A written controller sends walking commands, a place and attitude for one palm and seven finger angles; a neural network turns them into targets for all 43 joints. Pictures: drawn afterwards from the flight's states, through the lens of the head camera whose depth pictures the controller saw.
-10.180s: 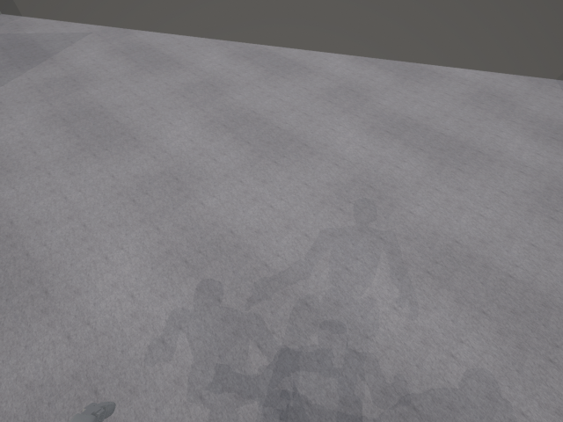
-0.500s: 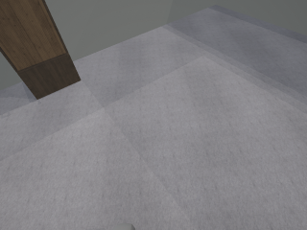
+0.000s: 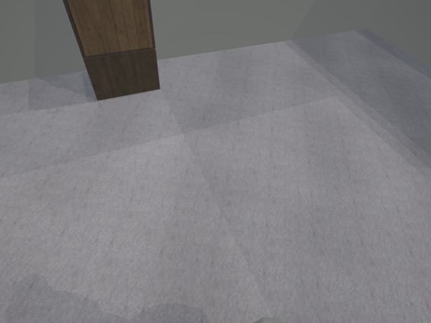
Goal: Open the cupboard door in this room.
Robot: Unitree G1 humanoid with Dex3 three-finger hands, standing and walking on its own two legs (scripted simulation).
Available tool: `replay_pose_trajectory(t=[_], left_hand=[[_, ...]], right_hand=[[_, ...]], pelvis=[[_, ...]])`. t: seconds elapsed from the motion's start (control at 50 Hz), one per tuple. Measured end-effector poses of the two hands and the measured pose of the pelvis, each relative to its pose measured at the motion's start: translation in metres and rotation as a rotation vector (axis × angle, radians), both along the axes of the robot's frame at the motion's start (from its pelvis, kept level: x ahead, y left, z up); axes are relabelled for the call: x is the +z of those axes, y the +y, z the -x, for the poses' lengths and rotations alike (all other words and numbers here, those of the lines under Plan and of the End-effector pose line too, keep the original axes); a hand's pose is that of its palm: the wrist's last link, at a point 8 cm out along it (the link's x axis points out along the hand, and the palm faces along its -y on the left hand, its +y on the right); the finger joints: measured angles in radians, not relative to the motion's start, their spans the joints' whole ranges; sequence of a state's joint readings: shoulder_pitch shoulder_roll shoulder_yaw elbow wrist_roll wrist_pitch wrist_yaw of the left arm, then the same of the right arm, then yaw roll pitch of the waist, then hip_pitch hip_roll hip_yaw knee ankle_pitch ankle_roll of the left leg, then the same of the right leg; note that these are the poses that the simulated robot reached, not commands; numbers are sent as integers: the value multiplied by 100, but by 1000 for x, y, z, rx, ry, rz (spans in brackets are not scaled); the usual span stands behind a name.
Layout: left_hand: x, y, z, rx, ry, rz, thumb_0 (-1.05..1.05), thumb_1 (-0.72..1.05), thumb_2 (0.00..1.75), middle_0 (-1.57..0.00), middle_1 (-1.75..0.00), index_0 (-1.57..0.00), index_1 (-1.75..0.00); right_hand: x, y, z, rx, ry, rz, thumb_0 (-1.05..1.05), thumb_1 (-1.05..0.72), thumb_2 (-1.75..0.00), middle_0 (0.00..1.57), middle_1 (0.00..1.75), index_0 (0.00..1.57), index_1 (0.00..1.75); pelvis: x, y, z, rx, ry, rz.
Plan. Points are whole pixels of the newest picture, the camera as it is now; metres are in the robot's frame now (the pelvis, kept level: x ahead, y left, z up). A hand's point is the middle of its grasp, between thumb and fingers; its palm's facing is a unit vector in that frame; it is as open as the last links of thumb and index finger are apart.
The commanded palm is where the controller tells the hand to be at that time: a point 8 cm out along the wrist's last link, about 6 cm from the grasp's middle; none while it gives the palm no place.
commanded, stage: turn or walk to find it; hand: left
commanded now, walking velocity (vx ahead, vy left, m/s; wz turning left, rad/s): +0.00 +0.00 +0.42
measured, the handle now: out of the picture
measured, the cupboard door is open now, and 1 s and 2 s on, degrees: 0 0 0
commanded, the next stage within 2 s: stand and wait in 0.54 s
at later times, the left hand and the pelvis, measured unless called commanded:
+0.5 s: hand out of the picture +0.03 +0.13 -0.14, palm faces +0.21 -0.93 -0.29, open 7.4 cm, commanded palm none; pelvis -0.02 -0.07 +0.00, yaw +13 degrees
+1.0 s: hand out of the picture -0.13 +0.15 -0.19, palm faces +0.40 -0.89 -0.20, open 7.4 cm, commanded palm none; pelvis -0.05 -0.02 +0.00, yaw +20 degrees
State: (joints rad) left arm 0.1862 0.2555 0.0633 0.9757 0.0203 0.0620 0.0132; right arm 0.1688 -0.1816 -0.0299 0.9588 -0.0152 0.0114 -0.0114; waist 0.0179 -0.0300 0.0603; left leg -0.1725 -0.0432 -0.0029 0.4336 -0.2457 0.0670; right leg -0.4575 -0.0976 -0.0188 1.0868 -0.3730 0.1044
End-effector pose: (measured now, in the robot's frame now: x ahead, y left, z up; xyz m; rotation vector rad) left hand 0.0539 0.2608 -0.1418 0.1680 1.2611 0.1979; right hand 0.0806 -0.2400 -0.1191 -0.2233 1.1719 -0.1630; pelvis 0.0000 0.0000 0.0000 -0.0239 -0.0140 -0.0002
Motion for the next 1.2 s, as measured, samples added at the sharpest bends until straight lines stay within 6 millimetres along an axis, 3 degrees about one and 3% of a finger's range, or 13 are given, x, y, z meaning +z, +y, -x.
replay_pose_trajectory(t=[0.1, 0.2, 0.3, 0.46, 0.6, 0.68, 0.78, 0.88, 0.96, 1.02, 1.2], left_hand=[[8, -9, -21, -9, -60, -17, 1, 91, 90, -20, -30, -20, -30], [18, -30, -38, -22, -117, -37, 1, 91, 90, -20, -30, -20, -30], [25, -58, -36, -13, -175, -68, 1, 91, 90, -20, -30, -20, -30], [35, -84, 26, 103, -114, -72, 1, 90, 90, -21, -30, -21, -30], [25, -90, 88, 235, -34, -55, 1, 91, 89, -21, -30, -21, -30], [16, -89, 130, 294, 40, -33, 1, 91, 90, -21, -30, -21, -30], [-3, -82, 185, 360, 145, 18, 1, 91, 90, -20, -30, -21, -30], [-19, -73, 217, 396, 222, 63, 1, 91, 90, -20, -30, -20, -30], [-15, -68, 214, 406, 208, 80, 1, 91, 90, -20, -30, -20, -30], [-11, -64, 201, 403, 159, 71, 1, 91, 90, -20, -30, -20, -30], [-4, -69, 156, 331, 36, 3, 1, 91, 90, -20, -30, -20, -30]], right_hand=[[-11, -5, 28, -19, 66, -25, 1, -90, -90, 20, 30, 20, 30], [-26, -23, 60, -35, 151, -48, 1, -90, -90, 20, 30, 20, 30], [-47, -50, 78, -27, 214, -76, 1, -90, -90, 20, 30, 20, 29], [-42, -79, 57, 57, 217, -75, 1, -91, -90, 20, 30, 19, 29], [-36, -80, 23, 169, 210, -37, 1, -91, -90, 20, 30, 19, 29], [-31, -62, -6, 238, 170, -15, 1, -91, -90, 20, 30, 19, 29], [-23, -21, -42, 321, 63, -1, 1, -91, -90, 20, 30, 19, 29], [-11, 22, -53, 374, -26, -10, 1, -91, -90, 20, 30, 19, 29], [-7, 42, -45, 388, -29, -31, 1, -91, -90, 20, 30, 20, 29], [-9, 45, -36, 377, -15, -46, 0, -91, -90, 20, 30, 20, 29], [-35, 2, 3, 301, 72, -61, 0, -92, -90, 20, 30, 20, 30]], pelvis=[[-1, -7, 4, 34, 5, -12], [-4, -24, 10, 72, 15, -26], [-12, -49, 15, 115, 18, -40], [-1, -69, 20, 210, 3, -72], [-1, -71, 24, 282, 11, -68], [-2, -64, 29, 302, 17, -59], [-9, -46, 38, 316, 19, -30], [-11, -30, 43, 309, -3, -28], [-5, -23, 45, 333, -14, -17], [-2, -22, 49, 344, -16, -17], [-10, -43, 53, 338, -22, -57]])
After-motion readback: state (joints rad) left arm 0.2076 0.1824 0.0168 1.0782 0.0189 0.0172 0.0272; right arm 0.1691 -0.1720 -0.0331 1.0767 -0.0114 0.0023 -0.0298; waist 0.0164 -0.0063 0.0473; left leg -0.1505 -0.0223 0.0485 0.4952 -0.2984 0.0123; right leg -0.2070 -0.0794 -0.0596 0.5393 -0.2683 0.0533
